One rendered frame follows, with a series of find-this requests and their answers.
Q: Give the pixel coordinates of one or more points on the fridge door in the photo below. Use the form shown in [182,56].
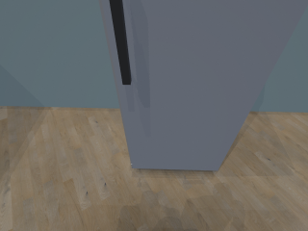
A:
[197,68]

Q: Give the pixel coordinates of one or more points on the handle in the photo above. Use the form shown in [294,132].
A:
[118,19]

